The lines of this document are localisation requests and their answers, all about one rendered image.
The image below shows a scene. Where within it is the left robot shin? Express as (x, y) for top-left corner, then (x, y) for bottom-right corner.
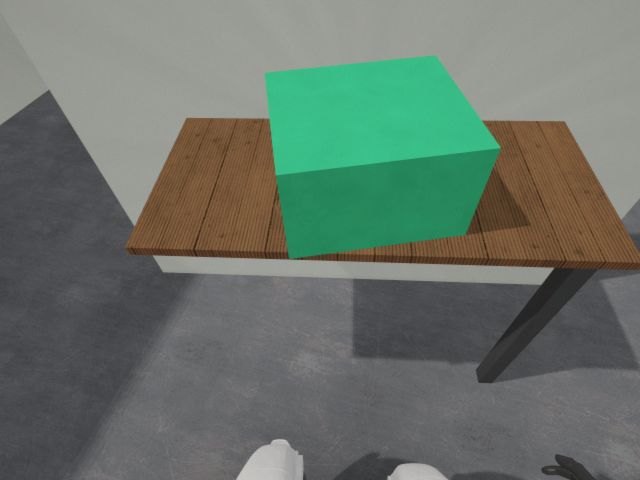
(271, 439), (291, 447)

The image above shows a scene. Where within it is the robot right hand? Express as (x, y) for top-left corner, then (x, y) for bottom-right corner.
(541, 454), (596, 480)

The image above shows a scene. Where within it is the carton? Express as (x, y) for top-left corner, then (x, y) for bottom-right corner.
(265, 55), (501, 259)

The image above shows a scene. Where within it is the left robot thigh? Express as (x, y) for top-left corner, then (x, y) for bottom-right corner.
(236, 444), (303, 480)

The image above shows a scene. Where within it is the table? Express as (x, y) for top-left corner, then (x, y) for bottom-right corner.
(125, 118), (640, 383)

